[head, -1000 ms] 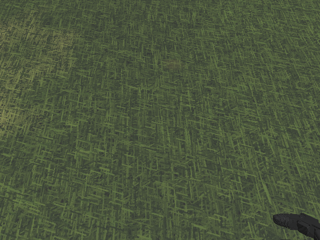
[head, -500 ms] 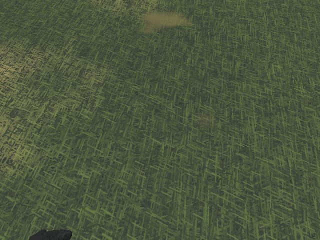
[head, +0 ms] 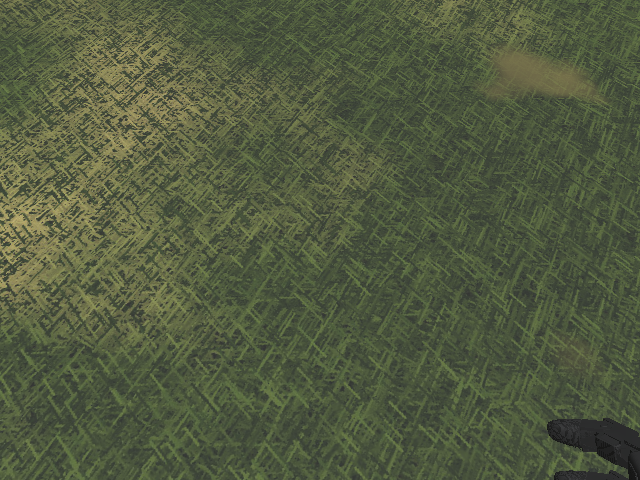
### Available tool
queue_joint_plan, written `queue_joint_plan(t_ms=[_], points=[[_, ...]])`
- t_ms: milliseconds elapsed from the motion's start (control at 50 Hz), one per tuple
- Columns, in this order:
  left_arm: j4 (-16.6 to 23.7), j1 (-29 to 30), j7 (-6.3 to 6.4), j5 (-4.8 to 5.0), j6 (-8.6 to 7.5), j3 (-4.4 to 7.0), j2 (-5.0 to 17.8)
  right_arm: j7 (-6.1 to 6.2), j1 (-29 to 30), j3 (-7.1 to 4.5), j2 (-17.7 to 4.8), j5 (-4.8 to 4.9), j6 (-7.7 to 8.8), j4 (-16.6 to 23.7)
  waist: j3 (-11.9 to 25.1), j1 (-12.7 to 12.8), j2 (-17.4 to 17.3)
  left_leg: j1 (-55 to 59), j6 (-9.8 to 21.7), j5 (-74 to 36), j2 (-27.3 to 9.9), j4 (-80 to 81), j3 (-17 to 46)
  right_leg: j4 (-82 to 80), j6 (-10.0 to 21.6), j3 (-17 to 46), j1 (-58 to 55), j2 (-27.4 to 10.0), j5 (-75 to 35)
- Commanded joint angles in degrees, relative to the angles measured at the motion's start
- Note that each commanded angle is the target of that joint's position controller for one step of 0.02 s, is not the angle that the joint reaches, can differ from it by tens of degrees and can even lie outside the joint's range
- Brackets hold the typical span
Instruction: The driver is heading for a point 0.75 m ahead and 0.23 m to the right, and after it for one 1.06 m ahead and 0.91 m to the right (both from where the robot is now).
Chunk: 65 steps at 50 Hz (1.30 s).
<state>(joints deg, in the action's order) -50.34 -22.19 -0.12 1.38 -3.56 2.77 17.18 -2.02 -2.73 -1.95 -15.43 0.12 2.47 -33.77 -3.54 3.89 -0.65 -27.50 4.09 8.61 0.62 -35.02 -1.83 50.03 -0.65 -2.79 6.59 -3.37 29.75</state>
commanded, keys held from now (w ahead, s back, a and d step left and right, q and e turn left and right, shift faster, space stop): w+e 0.94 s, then w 0.02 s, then w+e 0.04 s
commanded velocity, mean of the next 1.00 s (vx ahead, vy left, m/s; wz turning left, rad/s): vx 0.50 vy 0.00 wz -0.45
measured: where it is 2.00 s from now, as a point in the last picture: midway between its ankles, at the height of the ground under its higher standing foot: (556, 279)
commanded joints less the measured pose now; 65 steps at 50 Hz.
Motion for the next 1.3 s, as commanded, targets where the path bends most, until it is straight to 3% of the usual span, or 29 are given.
queue_joint_plan(t_ms=[20,40,60,140,260,360,400,440,480,500,520,540,560,580,600,620,680,780,880,920,940,960,980,1000,1020,1060,1120,1200,1300], points=[[7.2,5.1,-0.51,2.04,-2.5,1.6,9.1,0.85,-17.9,-3.51,-10.1,-0.03,0.78,-1.9,13.4,-10.4,-5.7,38.9,11.6,0.6,-20.4,16.0,27.6,24.0,2.0,8.6,35.8,-0.4,-1.5],[7.0,6.5,-0.05,1.16,-2.46,1.44,7.8,0.72,-14.5,-3.03,-8.3,0.04,1.21,-2.4,9.3,-8.1,-2.8,31.6,9.7,-2.7,-17.5,17.6,21.8,20.4,1.7,7.7,34.2,-2.7,-6.5],[6.7,5.8,0.12,0.27,-1.91,1.71,7.4,0.48,-11.9,-2.58,-6.4,-0.26,1.7,-2.5,6.6,-6.1,-4.0,26.3,8.7,-6.0,-15.5,19.7,17.2,18.0,1.3,7.8,31.7,-4.0,-10.1],[5.2,2.4,0.24,0.44,0.85,1.43,3.7,0.5,-9.5,-2.85,-5.3,-0.9,3.97,-4.6,3.8,-2.7,-3.6,18.2,8.6,-12.2,-14.1,26.3,7.5,15.3,-0.5,8.9,27.9,-4.9,-17.9],[8.3,11.5,-0.81,-0.16,0.36,0.85,1.9,1.94,-10.9,-3.32,-7.2,-1.02,3.99,-7.7,-0.1,-5.2,-2.1,20.8,5.9,-14.8,-12.3,28.6,-3.1,-3.7,-0.5,7.3,31.0,-3.2,-34.8],[12.9,20.1,-2.79,-0.26,0.26,0.08,1.0,2.61,-15.7,-4.06,-9.4,0.13,2.22,-10.9,-2.9,-8.4,-0.6,30.8,5.2,-19.6,-15.8,26.3,-6.2,-12.9,2.0,3.2,34.9,-2.2,-32.8],[14.6,20.9,-3.62,-0.21,0.29,0.35,1.6,2.94,-15.8,-4.34,-10.4,0.49,1.07,-11.3,-2.1,-7.6,-1.4,34.5,4.2,-29.3,-16.6,22.2,-7.6,-14.5,3.7,0.9,34.0,-0.6,-27.8],[15.1,17.9,-3.93,-0.2,0.73,1.36,3.4,3.57,-14.8,-4.76,-12.1,0.66,0.1,-11.0,1.8,-5.0,-3.9,36.1,2.9,-48.5,-16.5,14.1,-9.1,-13.9,6.0,-2.8,27.1,3.2,-21.7],[12.5,4.3,-3.17,-0.04,1.08,4.06,8.1,4.14,-13.1,-4.69,-12.6,0.97,-0.61,-10.4,9.4,3.0,-3.5,30.0,0.5,-52.6,-14.0,-5.6,-10.8,-17.8,9.7,-3.4,7.6,7.5,-22.2],[11.1,-3.7,-1.88,0.04,1.76,5.84,12.8,4.24,-14.2,-3.7,-10.4,0.03,0.0,-9.4,14.7,6.0,3.1,16.4,-2.0,-32.8,-11.0,-23.0,-10.7,-19.9,13.1,8.8,-9.6,0.7,-23.0],[11.9,-1.4,-1.66,0.28,1.15,6.27,17.6,2.89,-20.4,-1.01,-1.9,-1.54,1.8,-6.7,19.6,-1.8,15.9,-9.8,-5.6,23.8,2.2,-42.6,-3.5,-24.9,24.8,42.3,-28.0,-13.7,-14.7],[12.9,-3.2,-1.78,-0.1,0.5,4.95,12.3,1.87,-13.7,-1.73,-7.0,0.54,4.14,-6.2,24.3,3.2,8.4,-16.1,-4.4,24.8,1.5,-47.0,8.1,-31.8,25.2,49.9,-30.5,-15.4,-10.1],[12.8,-0.8,-1.75,-0.52,-0.08,4.21,9.8,1.38,-8.3,-2.3,-9.2,2.45,5.35,-4.3,15.7,3.3,5.8,-19.4,-3.0,19.0,-1.4,-44.5,8.2,-33.2,22.0,40.9,-24.2,-13.7,-13.8],[13.2,2.9,-1.72,-0.28,-0.32,3.8,8.5,1.66,-7.5,-2.02,-8.5,1.77,5.94,-4.2,10.6,0.5,0.8,-17.3,-2.5,14.3,-4.0,-38.9,7.8,-33.2,19.9,34.1,-15.6,-11.0,-19.8],[14.0,6.4,-1.58,-0.32,-0.31,3.26,6.8,1.99,-7.4,-2.37,-8.8,0.23,5.88,-4.8,7.4,-1.7,-0.3,-14.0,-3.2,12.0,-5.5,-34.0,7.3,-33.9,18.6,28.9,-8.4,-8.8,-26.3],[15.0,8.2,-1.27,-1.1,-0.34,2.77,5.7,1.97,-8.6,-2.7,-9.0,-0.32,5.25,-4.9,6.7,-3.6,1.1,-10.1,-3.8,10.2,-6.5,-32.0,7.6,-35.2,18.4,26.1,-3.7,-7.3,-30.8],[15.0,8.5,-0.46,-0.83,-0.51,3.08,7.0,2.09,-9.5,-2.32,-7.0,-1.07,3.43,-4.9,5.2,-5.1,1.9,-7.1,-7.0,7.3,-6.4,-24.7,5.5,-37.1,18.5,21.1,4.2,-5.2,-38.0],[13.3,4.8,0.93,-0.22,0.38,3.71,9.1,1.81,1.5,-0.9,-4.0,-0.73,3.3,-2.1,3.4,-0.9,4.8,-1.6,-9.0,-11.0,-2.2,-2.1,3.9,-35.9,13.8,16.1,9.9,-0.2,-30.8],[11.9,1.8,1.25,0.26,1.09,3.76,8.6,0.83,4.3,-2.08,-7.4,0.4,4.39,-1.0,3.9,-0.5,6.6,1.4,-6.9,-10.2,-0.9,6.2,7.1,-30.1,11.8,24.4,3.4,-3.6,-23.1],[12.2,3.1,1.32,-0.02,1.39,3.84,8.3,0.81,0.6,-2.89,-8.6,0.52,4.96,-1.9,4.3,-3.0,8.1,5.7,-4.8,-5.7,-0.9,7.6,6.7,-26.2,10.7,26.9,2.2,-4.1,-24.3],[12.5,3.6,1.22,-0.21,1.44,3.36,6.8,1.11,-4.3,-3.64,-9.7,0.21,5.22,-3.1,6.5,-5.6,7.9,12.9,-3.3,-5.5,-1.1,9.6,5.9,-21.5,9.2,25.8,3.2,-1.9,-26.4],[13.1,3.3,0.95,-0.87,1.26,2.03,3.4,1.46,-11.8,-4.39,-12.0,-0.85,5.5,-4.0,13.4,-8.8,4.1,25.2,0.0,-3.2,-7.9,8.7,11.5,-8.8,7.2,21.8,7.0,1.1,-23.5],[14.5,-4.1,0.95,0.29,0.79,0.87,-0.4,1.61,-18.1,-5.68,-17.1,-1.94,4.91,-5.5,21.4,-6.9,-12.0,45.4,9.2,8.9,-21.0,12.5,35.7,11.0,2.8,13.7,26.1,9.7,-4.5],[14.1,-5.3,1.07,1.01,0.58,1.14,3.6,1.05,-18.9,-5.18,-14.0,-0.38,4.5,-6.1,20.7,-7.1,-16.2,46.6,11.2,24.0,-24.8,17.8,49.6,21.2,1.8,13.5,36.2,7.0,4.1],[13.8,-0.6,1.08,1.02,0.83,2.31,7.9,1.21,-15.9,-4.03,-9.7,0.05,4.21,-5.3,12.8,-8.4,-9.4,40.0,8.7,26.6,-22.6,19.1,42.2,24.8,1.4,13.9,38.9,4.3,-1.0],[15.3,6.1,1.05,-0.33,1.17,2.64,7.8,1.47,-11.2,-2.98,-6.9,-0.55,3.47,-5.3,4.7,-7.3,-4.0,27.5,6.1,12.5,-17.8,20.2,27.1,22.0,1.1,11.1,36.9,0.7,-8.3],[15.6,5.6,0.32,0.27,1.9,2.48,4.8,1.78,-10.1,-2.59,-5.6,-0.66,3.9,-6.5,3.2,-5.3,-6.6,21.2,5.5,2.4,-14.4,23.8,16.1,17.4,1.0,9.4,32.1,-2.0,-12.1],[17.6,9.3,0.11,-0.15,2.41,1.85,2.8,1.92,-11.3,-3.54,-8.3,-0.46,4.25,-8.6,2.1,-5.5,-3.9,22.4,7.3,-6.2,-15.9,26.4,9.0,9.8,-0.2,9.0,35.8,-3.1,-18.1],[19.1,16.5,-1.51,-0.12,1.56,1.11,1.4,2.28,-12.3,-3.73,-10.1,-0.12,3.29,-10.4,0.4,-8.0,-2.9,24.4,5.3,-11.9,-14.2,26.4,-1.1,-5.3,0.4,4.9,32.9,-2.3,-30.7]])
